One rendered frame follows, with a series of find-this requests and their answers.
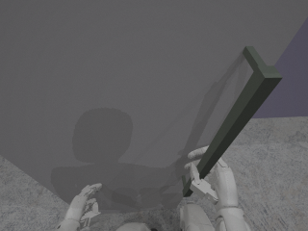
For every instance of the robot left hand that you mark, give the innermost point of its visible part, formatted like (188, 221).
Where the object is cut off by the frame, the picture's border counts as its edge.
(79, 208)

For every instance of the robot right thigh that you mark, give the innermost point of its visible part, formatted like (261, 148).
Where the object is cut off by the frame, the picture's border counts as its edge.
(193, 218)

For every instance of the robot right hand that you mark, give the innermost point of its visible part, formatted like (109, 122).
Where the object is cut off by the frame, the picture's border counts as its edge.
(221, 178)

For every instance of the robot right forearm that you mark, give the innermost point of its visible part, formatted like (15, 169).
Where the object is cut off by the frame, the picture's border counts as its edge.
(230, 219)

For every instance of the robot left forearm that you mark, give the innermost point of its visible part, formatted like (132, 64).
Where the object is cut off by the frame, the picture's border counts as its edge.
(69, 225)

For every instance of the fridge door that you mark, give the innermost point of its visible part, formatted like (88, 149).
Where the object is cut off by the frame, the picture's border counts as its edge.
(119, 92)

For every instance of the handle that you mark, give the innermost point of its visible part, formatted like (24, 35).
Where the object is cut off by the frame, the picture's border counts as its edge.
(257, 89)

